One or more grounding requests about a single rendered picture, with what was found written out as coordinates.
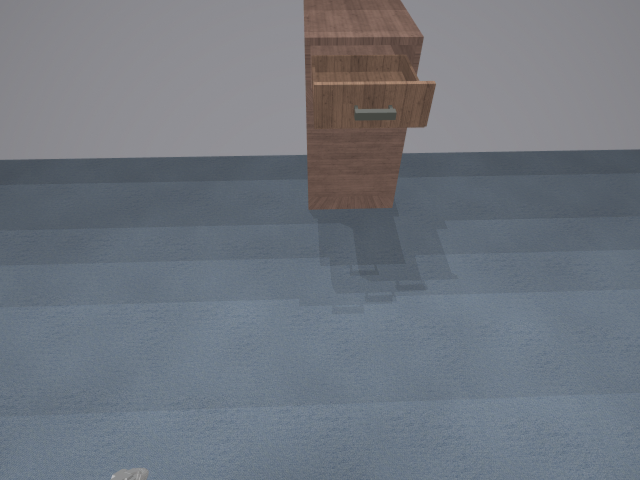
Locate drawer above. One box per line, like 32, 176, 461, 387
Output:
312, 55, 436, 129

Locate cabinet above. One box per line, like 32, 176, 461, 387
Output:
304, 0, 424, 210

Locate handle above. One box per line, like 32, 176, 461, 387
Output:
354, 105, 397, 121

